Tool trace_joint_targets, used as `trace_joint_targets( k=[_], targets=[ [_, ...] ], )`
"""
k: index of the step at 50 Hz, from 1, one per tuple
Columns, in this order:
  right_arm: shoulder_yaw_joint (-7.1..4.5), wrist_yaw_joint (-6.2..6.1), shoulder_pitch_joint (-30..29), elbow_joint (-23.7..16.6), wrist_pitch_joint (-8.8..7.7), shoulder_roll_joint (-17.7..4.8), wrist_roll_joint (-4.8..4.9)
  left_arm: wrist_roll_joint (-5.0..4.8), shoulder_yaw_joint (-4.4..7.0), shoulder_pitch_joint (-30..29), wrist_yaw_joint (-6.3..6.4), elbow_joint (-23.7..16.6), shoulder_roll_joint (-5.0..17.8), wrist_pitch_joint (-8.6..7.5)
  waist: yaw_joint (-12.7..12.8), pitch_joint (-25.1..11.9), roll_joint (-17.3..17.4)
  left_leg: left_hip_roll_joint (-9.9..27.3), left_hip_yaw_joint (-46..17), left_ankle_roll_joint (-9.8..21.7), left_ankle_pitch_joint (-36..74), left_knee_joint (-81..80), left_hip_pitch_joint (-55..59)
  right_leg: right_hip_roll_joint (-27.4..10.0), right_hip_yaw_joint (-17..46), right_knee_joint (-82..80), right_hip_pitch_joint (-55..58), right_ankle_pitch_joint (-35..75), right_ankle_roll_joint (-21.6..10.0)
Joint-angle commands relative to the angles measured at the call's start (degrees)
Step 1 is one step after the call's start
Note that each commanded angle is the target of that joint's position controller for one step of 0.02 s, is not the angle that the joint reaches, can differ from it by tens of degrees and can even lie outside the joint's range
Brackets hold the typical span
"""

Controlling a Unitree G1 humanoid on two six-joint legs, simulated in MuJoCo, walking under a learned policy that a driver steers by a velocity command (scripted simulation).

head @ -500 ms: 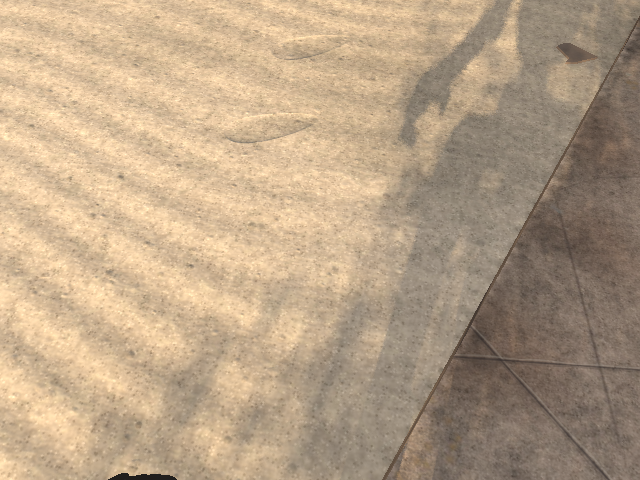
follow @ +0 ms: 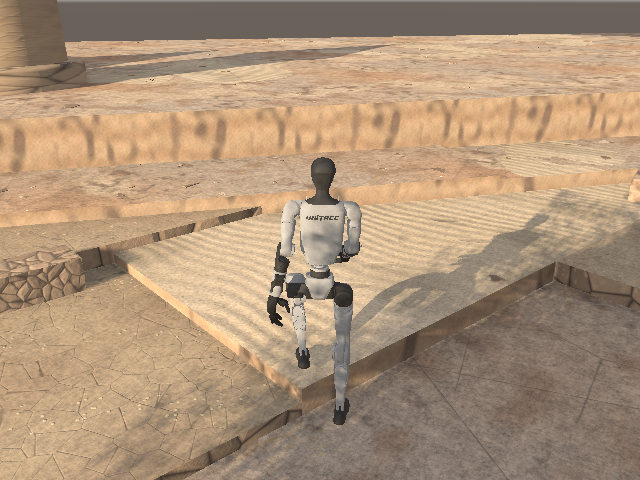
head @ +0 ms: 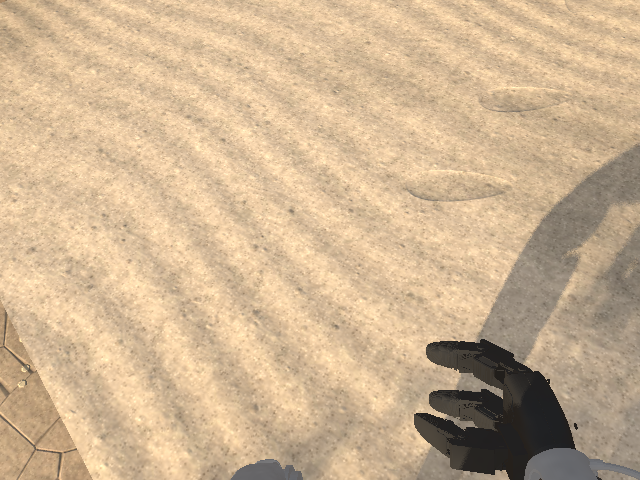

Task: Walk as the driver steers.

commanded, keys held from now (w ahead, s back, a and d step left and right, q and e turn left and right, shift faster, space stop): w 0.28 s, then no key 0.08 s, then e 0.64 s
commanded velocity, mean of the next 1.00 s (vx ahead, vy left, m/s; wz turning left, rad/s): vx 0.25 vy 0.00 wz -0.21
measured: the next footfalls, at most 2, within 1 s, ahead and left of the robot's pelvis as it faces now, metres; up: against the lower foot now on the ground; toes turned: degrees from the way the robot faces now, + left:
left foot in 0.04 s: +0.15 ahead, +0.08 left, +0.16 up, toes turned +5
right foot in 0.58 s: +0.43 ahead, -0.03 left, +0.16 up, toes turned -4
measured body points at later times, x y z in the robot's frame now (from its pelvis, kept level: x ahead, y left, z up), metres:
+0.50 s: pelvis +0.23 +0.04 +0.14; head +0.26 +0.07 +0.59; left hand +0.47 +0.22 +0.04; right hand +0.18 -0.19 +0.01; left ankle +0.11 +0.08 -0.60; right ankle +0.41 -0.08 -0.54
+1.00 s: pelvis +0.34 +0.06 +0.13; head +0.37 +0.05 +0.58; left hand +0.56 +0.28 +0.04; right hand +0.44 -0.23 +0.04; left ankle +0.42 +0.21 -0.57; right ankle +0.39 -0.03 -0.60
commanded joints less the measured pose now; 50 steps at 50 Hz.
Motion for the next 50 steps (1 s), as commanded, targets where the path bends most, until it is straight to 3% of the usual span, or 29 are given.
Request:
trace_joint_targets(
  k=[1,2,3,4,5,6,7,8,10,12,13,16,18,22,27,29,30,31,32,33,34,35,37,41,42,43,44,46,50],
  targets=[
    [-1.47,0.12,5.0,-0.6,-0.37,-1.9,1.42,1.18,2.81,1.1,0.34,-5.1,10.6,0.66,-5.1,-9.7,-8.8,-6.4,5.5,2.1,-10.1,-15.0,21.2,-12.9,1.8,10.1,5.4,74.9,-10.5],
    [-2.77,-0.41,13.0,0.8,-0.46,-5.0,1.79,0.50,3.19,-0.2,-0.77,-5.8,11.9,0.44,-8.4,-14.9,-14.0,-9.4,3.3,3.5,-7.3,-19.9,32.0,-14.6,2.8,20.1,5.1,91.6,-10.6],
    [-5.75,-0.21,16.5,-1.5,-2.72,-13.1,4.73,-1.54,3.38,-6.5,-0.76,-7.2,16.3,0.15,-15.9,-20.5,-17.5,-2.4,-11.2,4.7,3.4,-34.4,46.2,-14.5,6.9,30.8,-1.1,93.6,-10.6],
    [-8.63,-1.15,25.9,2.9,-3.21,-23.3,2.62,-1.20,3.41,-8.3,-1.45,-10.7,12.5,-1.27,-16.1,-23.9,5.6,8.8,-47.1,11.1,-0.1,-56.1,60.9,-2.8,6.6,55.0,-24.9,56.1,-7.0],
    [-9.07,-1.99,32.1,8.1,-3.16,-22.3,1.70,-0.53,3.57,-8.8,-3.46,-7.9,9.4,-2.95,-15.8,-27.7,13.0,17.5,-74.8,14.7,-1.1,-76.3,67.3,8.7,19.6,81.3,-40.2,-2.8,-4.6],
    [-6.68,-0.95,28.5,10.2,-4.36,-16.7,2.66,-3.21,4.51,-9.2,-4.82,-8.2,7.5,-3.26,-11.6,-17.3,3.7,20.9,-70.9,12.0,-4.7,-74.5,58.3,8.3,30.1,95.8,-49.3,-7.9,-4.8],
    [-4.89,0.85,25.3,12.4,-5.45,-12.4,3.11,-3.95,3.23,-16.6,-4.21,-12.1,5.6,-2.24,-8.4,-2.8,-0.4,19.6,-58.4,9.4,-5.6,-71.7,45.5,6.0,23.0,100.5,-54.1,-9.9,-6.0],
    [-3.44,2.24,21.6,15.3,-6.11,-7.7,1.47,-3.21,2.24,-20.4,-3.48,-14.9,3.7,-1.67,-3.7,5.0,-3.4,15.3,-44.1,5.2,-1.6,-70.0,35.0,2.8,19.0,99.5,-54.5,-6.9,-7.6],
    [-1.84,3.66,16.2,18.9,-6.44,-0.7,-0.83,-3.25,1.03,-12.2,-2.79,-13.3,1.7,0.89,3.4,3.6,1.6,8.3,-24.7,-0.6,8.6,-68.9,28.9,1.7,19.9,99.4,-49.2,-1.7,-8.5],
    [-2.15,3.71,20.0,22.4,-6.60,-2.1,0.19,-3.85,-0.33,-13.0,-2.66,-13.7,0.8,1.48,3.1,4.5,2.3,5.7,-16.5,-1.0,15.7,-71.2,32.8,2.4,19.5,94.9,-54.4,1.6,-8.8],
    [-2.14,3.60,21.2,23.7,-6.60,-2.7,0.40,-2.89,-0.91,-14.9,-2.57,-14.6,0.5,1.45,3.1,4.4,-0.2,4.4,-13.3,-2.6,18.5,-71.7,32.1,2.7,19.5,90.7,-55.1,6.0,-9.1],
    [-2.83,1.32,25.6,24.3,-7.52,-7.5,0.88,-0.37,-0.76,-21.7,-2.65,-17.0,4.0,1.23,-0.4,1.5,1.3,1.0,-5.5,-1.8,35.7,-77.8,33.5,3.9,9.6,66.3,-46.0,15.4,-4.6],
    [-3.06,-0.22,28.1,25.4,-7.75,-10.0,1.16,-0.54,-0.06,-25.4,-2.43,-17.6,4.8,0.52,-1.3,-3.1,4.0,1.6,-5.8,-3.4,54.4,-77.8,43.7,2.6,6.9,57.3,-43.4,18.9,-2.5],
    [-3.96,-3.37,33.6,26.2,-6.50,-14.6,1.37,-2.45,-0.35,-35.8,-3.62,-20.0,3.0,1.70,-6.1,-3.1,5.6,4.9,-5.3,-8.1,67.6,-75.8,61.1,5.0,4.1,33.2,-41.2,15.3,-1.2],
    [-5.83,-4.97,28.6,23.3,-4.33,-17.4,1.96,-1.47,1.95,-28.7,-5.89,-18.9,8.5,2.43,-2.0,-5.1,9.9,8.8,-4.7,-7.6,82.1,-60.5,70.0,6.6,3.9,24.9,-33.3,6.3,-3.3],
    [-6.71,-4.52,23.0,20.3,-4.70,-19.0,1.86,-1.03,3.68,-16.0,-5.73,-15.5,12.9,1.82,4.5,-9.8,6.3,4.8,-3.5,-9.3,70.8,-40.1,61.1,4.5,8.0,13.8,-14.8,17.7,-7.9],
    [-5.56,-3.58,25.0,18.2,-5.59,-15.1,-0.57,0.05,4.00,-14.3,-4.51,-15.3,16.2,1.85,2.1,-15.6,-5.6,-1.9,-3.6,-9.5,21.6,-21.5,40.5,-6.2,20.3,23.1,5.1,43.6,-13.0],
    [-4.24,-1.60,33.7,17.6,-6.66,-10.5,-0.69,2.90,3.69,-18.3,-3.35,-18.4,17.8,1.58,-4.0,-25.1,-14.5,-8.7,-13.5,-11.8,-8.2,-2.7,23.7,-20.4,45.5,22.5,17.4,51.1,-27.4],
    [-5.56,-0.07,32.3,18.0,-7.28,-16.8,0.53,2.10,3.62,-21.6,-2.78,-20.8,13.4,2.39,-1.1,-25.7,-7.3,-5.7,-18.4,-10.1,-2.6,0.1,22.4,-18.0,43.5,16.3,10.8,35.0,-27.4],
    [-6.22,0.00,25.7,15.7,-6.86,-18.8,1.47,0.58,2.83,-26.1,-2.28,-22.0,11.3,2.80,-2.2,-16.0,-3.1,-4.3,-16.6,-10.1,2.3,-1.3,19.6,-14.0,37.1,13.7,1.9,23.3,-24.1],
    [-6.55,-0.92,21.9,14.5,-6.18,-19.0,1.09,-0.53,2.52,-27.4,-2.07,-22.3,10.9,2.95,-3.5,-10.4,3.1,-2.7,-15.2,-10.3,5.2,-5.5,19.3,-11.1,33.5,10.9,-6.3,14.7,-20.5],
    [-6.78,-1.90,20.6,13.3,-5.20,-19.2,0.56,-0.95,2.53,-27.5,-1.82,-22.5,11.5,2.89,-4.4,-7.7,3.4,-1.7,-15.3,-10.7,7.4,-9.4,21.2,-8.9,32.0,9.7,-12.7,10.1,-18.9],
    [-6.62,-2.77,21.5,11.9,-3.64,-17.3,0.43,-0.36,2.87,-26.8,-1.96,-22.4,12.4,2.87,-6.1,-5.0,-0.2,-1.5,-14.1,-11.6,9.1,-15.6,25.6,-4.7,28.9,9.1,-21.1,11.1,-17.3],
    [-6.19,-4.74,19.8,9.7,-2.27,-15.0,0.69,-0.20,4.09,-23.4,-1.35,-22.9,14.9,3.63,-5.3,-9.6,-3.7,-2.9,-12.9,-13.3,11.2,-27.4,27.2,-2.5,27.6,12.6,-19.6,18.0,-14.8],
    [-5.66,-2.13,26.9,11.6,-2.49,-16.3,-3.39,2.38,3.95,-20.3,-3.47,-22.5,13.7,-0.65,-7.0,-14.7,-12.1,-1.0,-12.4,-15.4,12.6,-22.1,29.8,-3.1,28.0,9.8,-19.1,7.9,-14.5],
    [-7.23,-3.99,17.6,8.8,-1.86,-16.9,1.06,-1.25,4.50,-25.0,-1.88,-23.7,14.5,2.55,-4.2,-9.0,-3.6,-1.8,-13.8,-13.7,13.5,-30.2,26.5,-1.7,29.9,12.4,-19.1,2.5,-13.0],
    [-6.19,-4.69,13.1,7.0,-1.66,-15.0,1.59,-2.03,4.42,-23.7,-0.89,-24.2,14.8,3.86,-3.0,-8.2,-3.3,-2.8,-13.7,-13.4,13.4,-34.2,25.8,-1.4,31.4,12.3,-19.3,-0.8,-12.0],
    [-5.97,-5.25,12.3,6.1,-1.68,-14.2,1.85,-1.06,4.63,-21.9,0.20,-24.3,15.5,5.37,-2.6,-8.8,-7.3,-3.7,-14.7,-12.9,12.7,-38.9,27.2,-2.3,34.5,12.4,-17.1,-5.7,-11.1],
    [-6.85,-4.34,13.7,7.0,-2.73,-16.1,2.56,-1.03,4.92,-21.2,0.20,-25.4,14.5,6.54,-1.6,-8.8,-11.4,-5.1,-14.2,-11.4,11.6,-50.9,34.4,-2.8,38.1,14.2,-14.8,-4.6,-9.6]
  ],
)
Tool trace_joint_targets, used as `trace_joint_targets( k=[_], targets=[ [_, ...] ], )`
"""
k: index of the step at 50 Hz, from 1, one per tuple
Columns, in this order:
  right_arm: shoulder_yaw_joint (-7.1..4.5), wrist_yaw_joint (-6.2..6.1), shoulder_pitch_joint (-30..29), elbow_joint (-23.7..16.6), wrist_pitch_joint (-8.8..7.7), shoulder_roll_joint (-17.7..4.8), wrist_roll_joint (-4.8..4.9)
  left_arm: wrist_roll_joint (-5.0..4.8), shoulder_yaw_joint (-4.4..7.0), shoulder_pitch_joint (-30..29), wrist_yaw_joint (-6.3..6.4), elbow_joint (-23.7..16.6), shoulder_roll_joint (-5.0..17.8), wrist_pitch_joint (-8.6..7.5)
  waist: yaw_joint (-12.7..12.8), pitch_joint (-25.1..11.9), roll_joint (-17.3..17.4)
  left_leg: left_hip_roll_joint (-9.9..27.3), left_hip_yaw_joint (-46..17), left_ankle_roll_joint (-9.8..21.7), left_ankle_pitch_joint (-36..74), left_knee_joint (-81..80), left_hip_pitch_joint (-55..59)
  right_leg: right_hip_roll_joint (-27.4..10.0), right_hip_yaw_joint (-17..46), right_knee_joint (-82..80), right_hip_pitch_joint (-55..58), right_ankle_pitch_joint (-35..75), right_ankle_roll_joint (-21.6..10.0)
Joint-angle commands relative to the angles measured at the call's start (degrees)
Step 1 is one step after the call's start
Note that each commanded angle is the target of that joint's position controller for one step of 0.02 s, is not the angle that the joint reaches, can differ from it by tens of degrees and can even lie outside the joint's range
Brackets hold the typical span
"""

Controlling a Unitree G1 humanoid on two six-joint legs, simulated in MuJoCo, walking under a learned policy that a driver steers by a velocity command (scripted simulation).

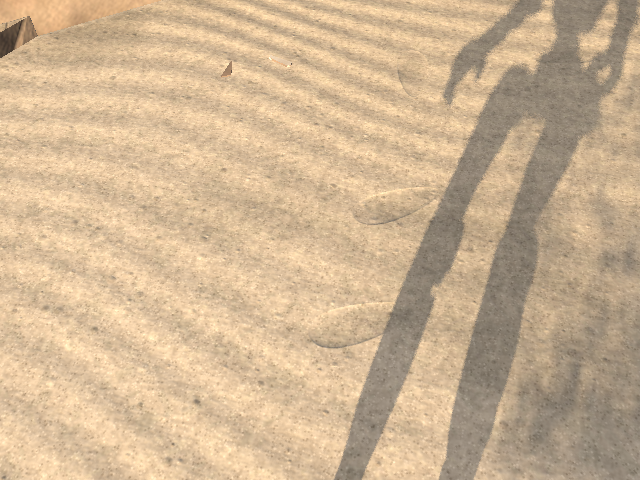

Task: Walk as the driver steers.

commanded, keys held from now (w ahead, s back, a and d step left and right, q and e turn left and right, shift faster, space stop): e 0.52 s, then no key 0.26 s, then w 0.22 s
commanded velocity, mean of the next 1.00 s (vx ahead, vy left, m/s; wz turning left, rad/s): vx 0.05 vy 0.00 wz -0.42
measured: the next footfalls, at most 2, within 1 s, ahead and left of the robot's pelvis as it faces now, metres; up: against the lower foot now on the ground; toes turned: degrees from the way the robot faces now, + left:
left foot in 0.06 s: +0.07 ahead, +0.14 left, +0.00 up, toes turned -8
right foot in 0.52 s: -0.02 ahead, -0.10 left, +0.00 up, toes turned -22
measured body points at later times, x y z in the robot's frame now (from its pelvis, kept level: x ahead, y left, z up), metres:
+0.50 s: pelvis -0.02 +0.02 +0.00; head +0.01 +0.01 +0.45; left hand +0.24 +0.20 -0.08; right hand +0.04 -0.29 -0.10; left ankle +0.03 +0.14 -0.73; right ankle -0.05 -0.08 -0.72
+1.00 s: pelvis -0.01 +0.02 +0.00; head -0.01 +0.03 +0.45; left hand +0.22 +0.18 -0.11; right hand -0.01 -0.28 -0.09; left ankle +0.00 +0.13 -0.73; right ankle -0.06 -0.08 -0.73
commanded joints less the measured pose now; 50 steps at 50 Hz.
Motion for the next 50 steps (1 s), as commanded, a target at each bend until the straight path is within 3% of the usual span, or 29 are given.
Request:
trace_joint_targets(
  k=[1,2,3,4,5,6,7,8,9,12,16,21,24,25,26,27,28,29,31,32,34,39,41,43,45,47,48,49,50],
  targets=[
    [-2.09,0.56,2.0,-3.4,-1.42,-5.8,0.69,-0.52,2.35,-0.4,0.42,-4.7,7.4,0.46,-1.3,-7.0,-10.6,-1.9,2.2,1.4,1.5,-11.6,6.2,-14.1,19.4,-7.2,10.6,-5.8,-6.8],
    [-2.46,1.05,4.3,-2.5,-1.70,-6.0,0.82,-1.02,2.42,-0.9,0.48,-4.9,7.3,0.79,-3.0,-6.6,-10.3,-1.6,2.9,2.4,5.8,-19.8,11.3,-12.6,19.1,-5.6,9.4,-5.7,-5.7],
    [-3.27,1.34,6.1,-2.0,-1.86,-8.1,0.26,-1.20,2.11,0.3,0.56,-5.0,5.8,0.98,-2.9,-7.6,-7.9,3.5,0.3,4.5,9.5,-23.0,19.2,-10.0,16.8,-1.6,4.4,-10.6,-3.6],
    [-4.23,1.16,4.8,-3.0,-1.42,-12.8,-1.80,-0.96,1.35,1.2,0.33,-5.9,2.5,0.87,-1.0,-6.8,6.8,17.0,-12.1,11.0,18.7,-24.7,25.1,-3.3,6.6,12.2,-6.7,-23.1,-0.2],
    [-4.81,1.60,4.3,-3.3,-1.27,-13.0,-4.06,-0.56,2.55,-1.1,-0.15,-8.0,6.1,-0.42,-1.5,-4.6,19.9,25.2,-23.4,19.8,31.7,-27.0,21.8,0.9,-2.5,25.5,-16.3,-31.9,3.1],
    [-4.10,1.40,1.8,-5.2,-1.52,-9.8,-3.73,0.00,3.77,0.2,-0.52,-6.3,10.0,-0.95,-1.2,-5.0,13.5,24.9,-20.1,20.6,33.5,-25.8,21.3,-3.1,-1.8,36.5,-16.1,-28.0,5.5],
    [-3.47,1.12,-0.3,-5.8,-1.47,-7.1,-2.79,-0.64,4.11,1.6,-0.59,-4.2,10.1,-0.52,-0.5,-4.7,9.1,20.5,-13.5,17.5,32.2,-24.2,20.7,-3.9,-2.6,40.8,-15.4,-24.1,6.6],
    [-3.10,0.95,-1.7,-6.4,-1.37,-6.4,-1.86,-0.70,3.89,2.8,-0.11,-2.8,8.6,0.46,0.0,-4.2,6.6,16.9,-8.8,15.1,29.7,-23.6,20.2,-4.3,-3.2,44.7,-15.1,-21.1,7.4],
    [-2.74,0.71,-2.2,-6.6,-1.25,-6.1,-1.05,-0.66,3.49,3.2,0.02,-2.5,7.3,1.15,-0.3,-2.9,6.4,16.1,-6.3,15.1,30.2,-23.8,19.2,-4.6,-3.7,48.7,-15.6,-18.9,8.3],
    [-2.39,0.07,-0.5,-6.4,-0.26,-6.2,-1.59,-1.38,2.36,-0.5,0.17,-4.3,4.6,1.72,-2.2,-1.4,8.7,13.1,0.2,15.8,26.6,-25.5,20.0,-6.1,-7.9,45.0,-15.8,-13.7,10.1],
    [-3.61,-0.20,1.8,-5.5,0.85,-9.3,-1.40,-0.84,1.00,-4.7,-0.83,-6.8,2.3,1.40,-4.9,-3.6,10.7,15.5,2.3,17.2,26.3,-24.8,24.2,-9.5,-10.5,30.5,-11.1,-14.4,10.8],
    [-4.73,0.96,1.9,-4.2,0.87,-12.0,-0.32,-0.84,1.49,-4.2,-2.26,-7.2,4.2,1.48,-5.2,-4.3,12.3,19.1,2.9,18.0,27.2,-23.6,22.2,-9.6,-14.4,17.2,-1.3,-16.4,7.3],
    [-4.94,1.02,0.7,-3.0,0.71,-12.0,1.06,-0.92,1.98,0.0,-2.96,-5.6,3.9,1.47,-2.2,-4.4,11.2,18.6,5.3,14.7,26.0,-18.3,20.4,-8.0,-16.3,1.1,7.4,-8.1,2.7],
    [-4.65,1.08,3.4,-1.4,0.57,-10.6,1.14,-0.88,2.60,2.2,-2.68,-4.7,5.1,1.32,-1.7,-4.8,8.5,16.6,8.0,11.6,21.2,-14.1,16.4,-6.8,-15.1,-4.6,14.2,-3.1,0.8],
    [-4.02,1.39,4.2,-1.4,0.26,-8.0,-0.23,-0.84,4.10,4.9,-2.14,-4.7,9.8,1.01,-1.7,-6.2,-2.5,12.2,13.8,6.1,7.1,-1.2,4.4,-15.4,-2.2,-6.6,25.5,11.4,-2.8],
    [-2.48,1.44,-0.4,-5.8,-0.25,-5.2,-2.47,0.85,4.83,4.3,-1.73,-6.4,15.7,0.47,-1.4,-6.0,-19.4,3.2,14.6,1.4,-18.7,12.6,-13.6,-31.9,18.8,-6.3,29.1,26.5,-14.6],
    [-3.68,1.28,-5.5,-6.1,-0.64,-9.1,-1.37,2.17,3.84,6.1,-1.98,-6.6,12.0,-0.85,3.5,-9.6,-12.2,3.3,5.8,0.9,-19.2,21.8,-13.5,-33.3,19.1,-8.6,25.6,21.7,-19.1],
    [-4.11,1.43,-5.4,-5.4,-0.28,-10.0,0.16,2.33,2.79,2.8,-1.87,-6.4,9.8,-1.60,1.3,-6.6,-9.3,4.2,4.7,1.5,-14.4,24.4,-13.3,-29.8,13.0,-8.9,22.2,16.0,-15.9],
    [-4.31,0.93,-2.6,-2.9,0.82,-9.1,-0.64,0.07,1.67,-4.1,-1.29,-7.1,6.7,-1.89,-1.8,-4.0,-6.2,4.9,4.1,1.1,-5.9,22.9,-11.8,-23.3,6.2,-8.5,17.8,9.4,-9.7],
    [-4.36,0.89,-1.1,-2.2,1.10,-8.8,-1.01,-0.04,1.07,-5.5,-1.08,-7.2,6.0,-1.89,-2.9,-4.1,-6.7,4.1,5.0,0.6,-2.6,24.2,-8.6,-21.4,3.7,-8.6,14.8,11.9,-9.2],
    [-4.15,0.75,0.8,-1.5,1.34,-7.9,-0.75,0.96,0.17,-5.5,-0.86,-7.0,4.5,-2.14,-3.6,-5.5,-6.3,3.0,5.7,0.1,1.2,24.6,-4.8,-20.1,1.4,-8.6,13.2,14.2,-9.4],
    [-2.44,0.88,-0.9,-2.3,1.40,-5.0,-0.65,1.18,-0.03,-4.3,-0.56,-5.3,4.5,-2.00,-1.7,-3.8,-7.7,4.0,5.5,0.2,0.3,7.0,1.2,-19.6,1.9,-8.8,13.3,6.5,-9.5],
    [-2.37,1.55,-0.7,-2.5,1.08,-5.9,-0.32,0.79,0.46,-1.3,-0.85,-3.9,6.0,-1.83,0.0,-3.8,-8.8,2.9,7.5,1.1,-3.1,1.6,4.6,-19.9,5.0,-11.8,12.6,-12.9,-10.5],
    [-2.73,2.22,-0.6,-2.7,0.29,-7.5,0.42,0.18,0.92,0.9,-1.04,-2.3,7.5,-1.76,0.8,-0.6,-10.3,1.9,8.5,2.5,-7.0,-2.0,4.5,-21.6,10.3,-14.7,12.0,-26.3,-11.1],
    [-2.55,2.78,0.4,-2.1,-0.98,-7.1,0.62,-0.54,0.91,0.9,-0.93,-1.3,7.6,-1.92,-0.2,1.7,-8.1,1.6,8.9,4.9,-6.9,-9.1,7.2,-21.8,12.3,-14.7,11.0,-30.8,-10.5],
    [-2.23,3.25,5.6,0.8,-2.36,-5.4,0.17,-1.40,0.73,-0.7,-1.01,-0.7,7.1,-2.13,-3.3,2.2,-5.5,0.9,9.7,8.3,1.7,-20.3,18.0,-19.1,10.0,-12.8,5.2,-31.6,-8.5],
    [-2.32,3.42,9.9,2.4,-3.01,-5.8,-0.18,-1.20,0.36,-2.6,-1.26,-1.1,5.7,-2.51,-5.0,1.7,-4.1,3.6,5.7,10.0,2.9,-21.8,24.8,-16.9,7.9,-8.7,0.0,-28.8,-6.4],
    [-2.75,3.24,16.7,3.9,-3.49,-8.2,-0.43,-0.60,-0.75,-5.7,-1.75,-2.4,1.7,-3.26,-7.2,0.0,2.9,11.8,-4.6,12.8,-1.4,-25.7,33.1,-12.1,1.3,4.6,-8.6,-25.5,-3.0],
    [-4.60,3.72,18.7,4.4,-3.67,-14.3,-0.41,-1.25,-0.55,-7.5,-2.12,-4.9,1.6,-4.53,-7.0,1.9,16.4,21.5,-22.4,19.6,-15.8,-33.4,33.5,-5.0,-11.2,17.2,-19.8,-23.5,0.8]
  ],
)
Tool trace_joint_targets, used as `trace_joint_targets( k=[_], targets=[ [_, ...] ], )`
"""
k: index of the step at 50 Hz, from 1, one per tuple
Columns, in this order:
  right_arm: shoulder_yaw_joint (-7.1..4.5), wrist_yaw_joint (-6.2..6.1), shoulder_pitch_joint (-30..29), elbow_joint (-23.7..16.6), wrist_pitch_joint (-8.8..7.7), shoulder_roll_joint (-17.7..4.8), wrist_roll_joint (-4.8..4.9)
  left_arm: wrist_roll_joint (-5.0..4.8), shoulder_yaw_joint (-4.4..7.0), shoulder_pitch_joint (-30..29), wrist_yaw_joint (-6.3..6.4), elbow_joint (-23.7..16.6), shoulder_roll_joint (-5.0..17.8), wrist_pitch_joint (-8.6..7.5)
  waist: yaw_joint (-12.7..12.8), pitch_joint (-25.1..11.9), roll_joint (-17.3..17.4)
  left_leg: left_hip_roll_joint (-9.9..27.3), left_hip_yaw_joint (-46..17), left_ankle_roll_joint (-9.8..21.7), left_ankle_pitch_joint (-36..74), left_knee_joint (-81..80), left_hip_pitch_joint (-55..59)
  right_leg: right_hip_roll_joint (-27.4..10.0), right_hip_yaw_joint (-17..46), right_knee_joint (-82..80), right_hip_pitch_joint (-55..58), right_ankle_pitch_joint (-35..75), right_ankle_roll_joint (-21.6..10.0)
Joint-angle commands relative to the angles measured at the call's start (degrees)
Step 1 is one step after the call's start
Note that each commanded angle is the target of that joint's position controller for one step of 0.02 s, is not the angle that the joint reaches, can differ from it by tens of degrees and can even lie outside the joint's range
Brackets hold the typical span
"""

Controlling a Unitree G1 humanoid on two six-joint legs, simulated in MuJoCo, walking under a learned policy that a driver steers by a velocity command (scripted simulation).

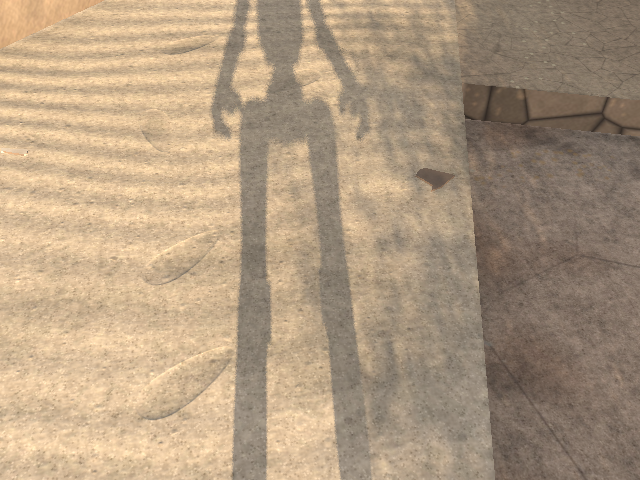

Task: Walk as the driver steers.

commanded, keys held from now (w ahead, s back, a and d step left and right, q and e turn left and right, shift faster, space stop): w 1.00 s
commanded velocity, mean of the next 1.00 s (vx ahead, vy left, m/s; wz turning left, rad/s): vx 0.45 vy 0.00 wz -0.02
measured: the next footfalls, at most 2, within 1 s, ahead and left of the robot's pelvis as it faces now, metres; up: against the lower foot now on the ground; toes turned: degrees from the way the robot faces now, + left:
right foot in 0.40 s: +0.31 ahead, -0.14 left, +0.00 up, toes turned -1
left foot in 0.94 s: +0.63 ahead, +0.10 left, +0.00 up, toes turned +3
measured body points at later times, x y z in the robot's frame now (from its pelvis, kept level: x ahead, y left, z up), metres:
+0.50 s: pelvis +0.20 -0.05 +0.00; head +0.24 -0.06 +0.45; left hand +0.39 +0.20 -0.09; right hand +0.24 -0.33 -0.13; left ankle +0.05 +0.10 -0.64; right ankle +0.27 -0.14 -0.73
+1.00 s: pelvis +0.49 +0.00 -0.01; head +0.53 +0.01 +0.43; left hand +0.49 +0.28 -0.15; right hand +0.70 -0.24 -0.09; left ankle +0.59 +0.09 -0.73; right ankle +0.29 -0.14 -0.68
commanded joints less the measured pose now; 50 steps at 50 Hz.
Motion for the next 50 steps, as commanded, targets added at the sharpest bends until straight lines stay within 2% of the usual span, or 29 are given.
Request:
trace_joint_targets(
  k=[1,2,3,4,6,11,14,16,18,19,20,21,22,23,24,25,26,29,31,33,36,41,44,45,46,47,48,49,50],
  targets=[
    [-3.44,0.24,10.4,-0.7,-2.04,-11.9,-1.03,-0.89,2.28,-12.2,-0.56,-8.3,7.3,-3.63,-6.1,8.9,14.1,23.6,-36.7,16.0,-20.6,-21.9,13.9,-2.0,0.2,19.3,-31.9,-10.5,1.4],
    [-2.71,-0.13,8.3,-1.0,-2.53,-9.5,-1.01,-1.29,2.72,-10.5,-0.96,-7.4,7.5,-4.06,-4.2,9.9,11.8,21.8,-33.6,14.7,-20.2,-21.7,14.0,-3.6,1.9,23.6,-34.0,-6.3,1.5],
    [-2.39,-0.06,6.8,-1.6,-2.92,-8.5,-0.45,-0.80,2.89,-8.2,-1.17,-5.7,7.0,-3.96,-2.9,9.1,10.3,19.1,-29.2,12.9,-17.0,-21.6,14.9,-4.5,1.5,25.4,-34.3,-3.0,1.6],
    [-2.30,0.06,6.0,-1.6,-3.09,-8.5,0.09,-0.18,3.00,-8.2,-1.38,-5.5,6.9,-4.11,-2.7,9.2,9.1,18.0,-25.9,11.9,-11.9,-22.2,15.5,-5.5,1.3,25.0,-35.2,1.1,1.9],
    [-1.76,0.10,6.8,-1.2,-3.21,-7.4,0.11,0.34,2.77,-8.9,-1.72,-4.9,5.3,-4.36,-2.9,8.0,8.0,14.7,-18.3,10.3,-0.1,-23.0,14.1,-5.9,-0.7,22.7,-31.6,8.3,2.8],
    [-1.77,0.22,9.8,0.0,-2.61,-8.9,0.22,-0.18,1.38,-14.8,-2.55,-5.8,2.1,-4.61,-5.3,8.5,8.8,11.0,-7.9,8.8,13.4,-23.0,8.8,-4.4,-4.5,5.4,-20.4,18.0,3.8],
    [-2.17,0.34,12.0,1.2,-2.23,-11.0,0.83,-0.64,1.43,-17.7,-3.41,-7.0,3.2,-4.83,-6.0,9.8,9.2,13.3,-8.4,9.1,15.3,-22.7,9.5,-3.8,-5.0,-0.6,-16.8,18.1,2.8],
    [-2.44,0.19,11.5,1.7,-1.79,-12.1,1.27,-0.91,1.78,-17.2,-3.85,-7.5,4.6,-5.24,-4.4,9.7,10.0,15.2,-8.9,8.5,19.3,-21.3,11.9,-3.6,-4.5,-3.6,-15.1,17.1,1.0],
    [-2.78,-0.09,10.1,1.9,-1.16,-13.4,1.24,-0.57,2.91,-12.4,-3.66,-6.6,7.1,-5.44,-0.5,6.1,10.5,15.1,-7.2,6.8,37.0,-14.4,13.9,-1.5,-5.7,-6.2,-7.0,16.0,-1.3],
    [-2.61,-0.24,9.8,2.0,-0.80,-13.0,1.21,-0.40,4.08,-5.0,-3.12,-4.3,9.1,-5.30,3.4,1.0,9.5,12.8,-4.5,5.5,46.4,-5.2,12.7,0.0,-6.9,-7.8,3.4,16.7,-3.0],
    [-1.99,-0.42,9.9,1.4,-0.84,-11.7,0.60,-0.46,5.23,4.7,-2.38,-2.0,11.6,-5.00,7.6,-5.6,8.5,10.5,-2.8,3.7,43.6,6.8,4.5,-3.1,-3.9,-6.2,18.9,17.0,-4.9],
    [0.03,-0.32,13.5,-1.2,-1.47,-5.6,-0.62,1.15,6.29,13.3,-1.56,-0.9,17.5,-4.58,7.7,-16.4,-5.4,3.5,-0.8,0.2,18.5,29.9,-16.2,-19.8,19.3,-5.8,42.4,10.5,-11.9],
    [0.74,-0.24,14.1,-0.9,-2.83,-4.2,0.45,1.01,5.39,14.5,-1.82,-0.3,15.3,-4.72,6.7,-22.7,-14.5,-2.6,-7.9,-0.6,-12.6,42.6,-25.5,-26.5,41.7,-17.4,44.6,-0.5,-16.5],
    [-0.84,0.31,8.1,-2.0,-3.64,-9.7,2.09,0.76,4.08,9.7,-1.71,-0.6,11.3,-4.88,6.6,-12.4,-8.9,1.4,-9.8,0.1,-10.0,47.3,-31.6,-24.4,36.0,-19.6,36.4,-4.6,-13.7],
    [-0.76,0.63,3.3,-3.3,-4.05,-10.0,2.43,0.58,3.38,5.9,-1.57,-0.9,9.5,-4.80,5.1,-5.5,-4.8,4.3,-7.5,1.0,-5.0,46.4,-32.1,-22.3,27.3,-20.1,27.6,-1.5,-11.9],
    [-0.58,0.65,1.3,-3.6,-4.16,-8.9,1.58,0.83,2.79,3.0,-1.81,-0.8,8.1,-4.99,3.1,-1.3,-0.7,6.3,-6.5,1.0,-0.5,43.8,-30.5,-19.6,21.9,-21.8,19.7,3.7,-11.0],
    [-1.01,0.63,2.0,-3.3,-3.69,-8.6,0.86,1.28,2.35,0.7,-2.11,-1.0,6.6,-5.37,0.9,0.6,-1.6,8.1,-6.6,1.0,2.8,41.1,-28.0,-16.9,17.5,-23.5,14.3,7.3,-10.3],
    [-0.80,0.78,4.9,-2.0,-1.76,-6.6,0.95,1.26,2.46,-0.9,-2.40,0.1,6.6,-6.59,-2.2,2.3,-2.7,8.9,-5.6,-0.4,6.7,39.8,-25.0,-14.6,11.3,-27.7,6.3,11.7,-11.5],
    [-0.80,0.32,1.6,-3.1,-1.20,-6.6,0.18,1.30,2.64,0.0,-2.24,1.3,7.7,-6.99,-2.2,4.8,-1.2,9.2,-5.5,-1.9,10.9,36.6,-28.1,-14.3,8.4,-29.4,4.4,14.5,-11.8],
    [-0.59,0.21,-2.8,-4.5,-1.48,-6.2,-0.42,1.20,2.50,1.8,-1.73,2.5,7.8,-6.84,-1.1,6.1,-0.5,9.4,-5.3,-2.8,16.6,30.6,-30.9,-13.6,6.1,-29.6,5.5,17.8,-11.4],
    [-0.02,0.84,-9.0,-5.8,-2.35,-4.9,-0.39,0.91,2.46,4.1,-1.14,3.7,8.9,-6.24,1.5,6.6,-0.6,7.9,-3.1,-2.9,24.4,17.2,-28.3,-11.8,2.2,-29.2,7.2,21.4,-9.4],
    [0.46,2.97,-17.9,-8.8,-3.12,-4.3,0.62,0.04,2.87,9.5,-0.96,6.5,11.3,-4.44,5.3,8.3,-0.3,5.8,-1.8,-1.7,23.2,4.5,-29.5,-15.3,2.9,-26.1,17.7,21.2,-8.6],
    [-0.07,4.06,-16.9,-9.3,-3.40,-5.7,0.69,0.02,3.18,10.1,-0.54,7.7,12.1,-2.95,3.8,7.0,-1.8,4.1,-1.4,0.4,17.4,0.1,-25.9,-17.3,3.7,-21.8,22.9,27.7,-6.9],
    [-0.54,4.03,-14.4,-8.9,-3.57,-6.8,0.51,0.00,3.37,9.6,-0.33,7.6,12.7,-2.57,2.2,5.5,-2.7,2.8,-0.4,1.4,15.4,-0.7,-22.0,-17.0,3.3,-18.8,23.9,35.2,-6.2],
    [-1.40,3.75,-8.8,-7.3,-3.71,-8.3,0.29,0.13,3.46,8.4,-0.18,7.5,13.1,-2.17,-1.1,1.8,-3.1,0.7,1.4,2.8,15.4,-2.3,-14.1,-15.3,1.8,-11.9,23.8,44.9,-5.2],
    [-2.77,3.15,0.7,-4.6,-3.65,-11.1,0.11,0.76,3.03,7.9,0.08,6.8,12.1,-1.90,-5.3,-5.0,-1.9,1.0,1.3,4.5,17.7,-1.1,0.6,-12.2,-0.6,-0.2,18.8,46.8,-3.4],
    [-3.93,2.45,10.8,-3.0,-3.28,-16.2,-0.51,2.69,1.57,10.2,0.22,5.0,8.2,-2.30,-7.1,-15.2,7.3,13.5,-13.0,8.6,23.6,2.9,21.4,-7.8,-2.8,19.7,3.8,26.1,-1.1],
    [-4.18,2.87,12.5,-1.9,-3.08,-17.9,-0.57,1.33,0.01,17.7,-0.54,5.3,2.2,-3.64,-3.3,-22.6,22.0,23.5,-41.6,17.6,7.8,-7.4,36.8,2.5,1.6,37.0,-17.1,-12.1,2.0],
    [-3.06,2.70,11.6,-2.7,-2.86,-12.5,0.10,-0.23,1.42,11.9,-0.90,5.6,8.9,-4.65,-6.3,-18.5,13.7,21.6,-41.6,15.1,-1.8,-11.5,34.5,-0.9,6.5,42.1,-24.0,-11.3,1.7]
  ],
)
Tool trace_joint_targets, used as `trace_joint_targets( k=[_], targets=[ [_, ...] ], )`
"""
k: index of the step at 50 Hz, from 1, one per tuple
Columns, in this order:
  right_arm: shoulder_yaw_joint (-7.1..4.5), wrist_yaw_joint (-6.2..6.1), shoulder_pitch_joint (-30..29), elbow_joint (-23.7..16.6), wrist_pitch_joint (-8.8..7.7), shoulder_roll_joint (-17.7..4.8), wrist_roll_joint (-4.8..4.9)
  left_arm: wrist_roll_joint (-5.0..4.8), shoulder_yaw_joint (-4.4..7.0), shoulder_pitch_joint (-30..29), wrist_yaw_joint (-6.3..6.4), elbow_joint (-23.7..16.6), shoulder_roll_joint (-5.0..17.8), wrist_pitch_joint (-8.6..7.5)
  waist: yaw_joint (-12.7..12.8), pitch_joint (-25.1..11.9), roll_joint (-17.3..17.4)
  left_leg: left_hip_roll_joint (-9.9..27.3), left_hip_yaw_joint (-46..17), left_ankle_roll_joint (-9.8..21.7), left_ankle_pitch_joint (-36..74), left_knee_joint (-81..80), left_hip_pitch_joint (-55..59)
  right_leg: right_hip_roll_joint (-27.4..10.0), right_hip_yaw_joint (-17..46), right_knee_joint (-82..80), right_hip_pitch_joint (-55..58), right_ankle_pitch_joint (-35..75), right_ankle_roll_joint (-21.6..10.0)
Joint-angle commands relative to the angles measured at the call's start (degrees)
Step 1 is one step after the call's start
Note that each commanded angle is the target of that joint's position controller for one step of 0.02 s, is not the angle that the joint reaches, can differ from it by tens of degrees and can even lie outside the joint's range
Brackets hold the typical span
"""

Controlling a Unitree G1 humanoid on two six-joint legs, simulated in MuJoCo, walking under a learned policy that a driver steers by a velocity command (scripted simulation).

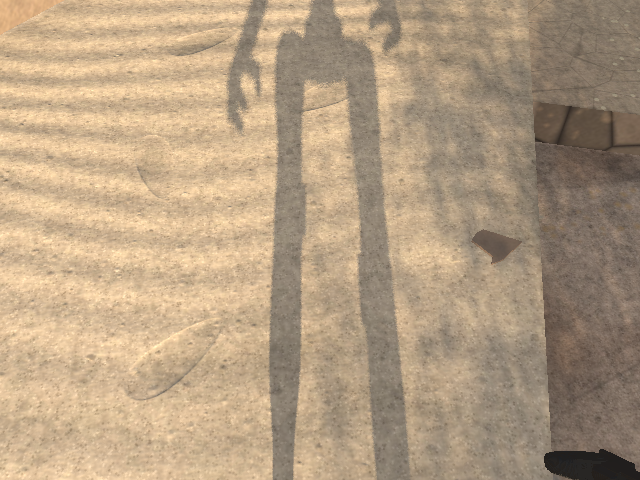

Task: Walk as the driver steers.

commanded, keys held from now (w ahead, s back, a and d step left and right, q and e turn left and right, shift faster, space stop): w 0.48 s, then w+q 0.52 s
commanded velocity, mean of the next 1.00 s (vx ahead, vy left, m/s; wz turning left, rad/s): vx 0.50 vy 0.00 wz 0.19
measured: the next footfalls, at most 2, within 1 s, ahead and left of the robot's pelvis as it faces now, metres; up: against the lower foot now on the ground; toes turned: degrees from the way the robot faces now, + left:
right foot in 0.48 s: +0.43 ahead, -0.14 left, +0.00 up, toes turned -2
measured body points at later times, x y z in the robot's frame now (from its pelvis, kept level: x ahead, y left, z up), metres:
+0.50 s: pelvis +0.27 -0.03 +0.01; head +0.30 -0.04 +0.45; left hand +0.50 +0.20 -0.07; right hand +0.28 -0.32 -0.13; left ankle +0.11 +0.09 -0.71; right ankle +0.39 -0.13 -0.72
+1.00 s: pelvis +0.53 -0.02 +0.01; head +0.56 -0.01 +0.46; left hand +0.49 +0.26 -0.12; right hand +0.79 -0.19 -0.09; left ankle +0.66 +0.13 -0.70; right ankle +0.39 -0.14 -0.72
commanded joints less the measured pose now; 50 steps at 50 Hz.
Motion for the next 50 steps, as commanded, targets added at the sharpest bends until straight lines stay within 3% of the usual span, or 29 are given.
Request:
trace_joint_targets(
  k=[1,2,3,4,7,10,14,18,21,22,23,24,25,26,27,28,29,30,32,34,38,42,46,48,50],
  targets=[
    [-3.42,-0.98,17.0,0.8,0.44,-9.7,0.28,-2.09,1.22,-3.1,-0.59,-6.8,7.5,-3.03,-9.1,-14.2,8.0,19.4,-34.2,11.7,-10.8,-16.7,43.9,-1.7,3.9,28.2,-37.9,2.9,-0.9],
    [-2.92,-1.09,13.1,0.3,0.48,-8.5,0.01,-1.57,0.99,-6.2,-0.26,-7.6,6.8,-3.17,-7.2,-9.3,2.3,17.5,-28.0,10.9,-4.2,-17.9,34.7,-4.7,2.3,25.7,-35.9,8.1,-0.8],
    [-2.68,-0.97,10.5,0.2,0.30,-7.4,-0.44,-0.74,1.16,-7.0,-0.05,-7.9,6.2,-2.95,-5.2,-6.3,1.6,15.6,-23.7,10.9,1.3,-19.5,27.6,-6.4,2.2,22.5,-32.9,11.1,-0.5],
    [-2.39,-0.97,9.5,0.3,-0.09,-6.3,-0.90,-0.67,1.25,-5.2,-0.05,-7.6,5.5,-2.41,-3.3,-5.9,3.5,14.0,-20.7,10.5,3.3,-21.3,23.6,-7.7,2.6,20.6,-29.0,13.2,-0.4],
    [-2.58,-1.02,9.6,1.8,-1.20,-6.7,-0.35,-0.38,0.89,-3.7,0.35,-7.1,3.3,-0.95,-1.6,-3.9,4.1,12.6,-14.7,11.5,8.8,-25.1,18.7,-8.1,1.6,15.8,-27.2,15.3,1.1],
    [-3.03,-1.79,11.3,3.4,-0.85,-8.1,-0.26,0.21,0.56,-9.5,0.51,-8.9,2.4,-0.87,-2.7,-1.2,2.8,11.6,-10.7,11.1,11.7,-26.6,19.3,-8.6,1.1,6.4,-31.0,23.0,2.2],
    [-3.28,-2.27,14.1,5.1,0.03,-9.5,0.32,-0.21,0.05,-17.1,-0.22,-10.7,1.0,-1.61,-5.7,0.3,2.9,10.2,-6.8,8.9,10.4,-26.7,21.6,-6.9,-0.6,-8.0,-29.4,33.0,1.9],
    [-3.60,-2.37,17.7,7.5,1.07,-10.5,0.83,-0.74,0.11,-23.4,-1.29,-13.1,1.3,-2.20,-8.0,2.0,3.2,12.7,-7.7,8.5,8.9,-24.4,27.6,-5.4,-1.3,-15.3,-30.0,32.2,0.7],
    [-4.01,-2.82,17.5,8.5,1.96,-11.3,1.12,-0.76,0.54,-24.0,-2.21,-14.1,2.4,-2.74,-7.0,1.6,4.1,14.8,-8.6,7.3,13.5,-20.5,32.0,-4.2,-1.7,-18.4,-28.3,26.4,-1.6],
    [-4.13,-2.97,16.7,8.6,2.23,-11.8,1.17,-0.68,0.92,-21.9,-2.31,-13.7,3.1,-2.88,-5.5,0.3,4.6,14.7,-8.4,6.7,18.7,-18.0,32.5,-3.2,-2.6,-19.3,-24.7,24.5,-2.5],
    [-4.12,-3.12,15.3,8.5,2.52,-12.0,1.33,-0.44,1.70,-16.9,-2.20,-12.4,4.3,-3.00,-2.3,-2.5,4.7,13.2,-6.8,5.6,27.3,-12.3,31.8,-1.4,-4.3,-21.3,-17.1,24.7,-3.7],
    [-3.53,-3.25,15.2,8.4,2.68,-10.5,1.06,-0.29,3.18,-8.0,-1.74,-9.6,6.9,-3.01,1.6,-8.1,3.5,10.0,-4.3,3.9,30.8,-1.7,27.9,-0.9,-4.6,-21.6,-4.0,25.9,-5.5],
    [-2.01,-3.21,15.6,6.9,2.38,-7.0,-0.36,0.30,4.53,2.9,-0.98,-8.0,11.7,-2.82,5.2,-17.1,-3.8,6.2,-2.1,1.6,14.0,17.4,14.9,-12.9,8.8,-20.2,14.6,27.7,-9.5],
    [-0.40,-2.61,22.4,6.3,1.19,-1.1,0.20,0.55,4.81,3.9,-1.12,-7.6,14.3,-2.63,1.1,-22.9,-17.1,-4.1,-4.8,-1.5,-24.2,34.8,-7.2,-24.4,35.6,-27.0,30.4,15.7,-17.8],
    [-1.88,-2.21,17.7,7.0,0.37,-7.6,1.51,0.12,3.55,3.6,-0.98,-8.1,8.6,-2.64,4.2,-19.5,-9.6,-1.4,-12.2,-0.9,-25.0,40.6,-13.3,-23.5,36.7,-30.6,27.3,8.5,-15.7],
    [-2.67,-1.99,12.8,5.2,0.00,-9.6,2.53,0.16,2.83,-0.1,-0.76,-8.4,6.8,-2.75,3.3,-11.9,-7.1,1.0,-11.4,-0.2,-19.4,40.7,-15.6,-22.2,27.9,-31.8,19.9,10.0,-13.3],
    [-2.59,-2.21,10.4,4.7,0.10,-8.9,2.06,0.28,2.31,-4.1,-0.83,-8.7,5.4,-2.86,1.2,-7.8,-3.3,3.9,-9.9,-0.5,-14.2,38.4,-13.4,-20.0,21.4,-33.5,12.0,14.5,-11.9],
    [-2.92,-2.31,9.9,4.8,0.55,-8.3,1.32,0.46,1.89,-6.9,-1.06,-8.8,3.5,-3.14,-0.6,-4.6,-3.5,5.5,-9.9,-0.8,-10.6,35.7,-11.6,-17.7,16.5,-35.6,6.2,17.7,-11.2],
    [-3.10,-2.35,13.3,6.0,2.02,-6.8,1.55,0.94,1.75,-9.2,-1.20,-8.3,2.1,-4.16,-3.2,-3.6,-6.0,6.9,-10.1,-1.6,-6.3,33.9,-6.3,-15.2,9.6,-39.1,0.2,22.1,-10.4],
    [-3.03,-2.61,13.2,6.1,3.03,-5.3,1.69,1.09,2.22,-9.1,-1.10,-7.1,3.1,-4.84,-3.9,-1.9,-4.5,6.9,-10.2,-2.5,-3.7,33.1,-7.3,-14.8,4.3,-40.8,-1.9,28.0,-10.3],
    [-2.97,-2.60,8.3,4.4,3.13,-4.2,1.16,1.47,2.76,-7.2,-0.17,-4.9,4.6,-4.66,-2.8,0.0,-3.0,6.4,-10.7,-3.7,5.6,23.9,-12.2,-13.9,-3.3,-41.8,0.6,34.6,-9.4],
    [-2.35,-1.16,1.4,2.2,2.75,-2.7,0.84,1.05,2.99,-5.5,0.60,-3.6,5.9,-4.02,-0.1,1.9,-2.2,6.0,-6.2,-3.2,12.7,11.2,-11.1,-13.6,-8.7,-42.4,3.9,36.1,-7.8],
    [-1.77,0.44,-5.2,-1.4,2.48,-1.6,1.06,0.28,3.46,-1.8,0.96,-1.4,7.0,-2.20,2.2,4.3,-1.6,5.4,-2.7,-1.5,9.1,4.1,-14.5,-16.4,-11.1,-39.5,12.7,41.2,-7.4],
    [-2.08,1.24,-5.6,-2.8,2.47,-2.3,1.16,0.00,3.72,-2.4,1.17,-1.4,8.0,-1.20,1.1,3.5,-2.6,3.5,0.0,0.1,4.4,2.3,-11.8,-17.1,-12.7,-35.6,15.1,51.8,-6.6],
    [-3.23,1.55,-1.7,-2.9,2.87,-4.3,1.06,-0.48,4.31,-3.5,1.86,-1.9,9.9,-0.36,-2.1,-0.3,-5.4,-0.6,3.5,2.4,-1.2,2.5,-3.8,-17.1,-14.3,-27.2,16.0,71.2,-5.4]
  ],
)
Keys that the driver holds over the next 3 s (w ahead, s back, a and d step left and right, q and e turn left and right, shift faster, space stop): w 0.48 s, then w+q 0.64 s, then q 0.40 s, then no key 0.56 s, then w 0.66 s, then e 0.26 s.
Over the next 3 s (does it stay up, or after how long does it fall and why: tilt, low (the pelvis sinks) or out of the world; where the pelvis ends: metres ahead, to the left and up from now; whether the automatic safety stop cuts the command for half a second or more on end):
stays up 1.08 0.35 0.02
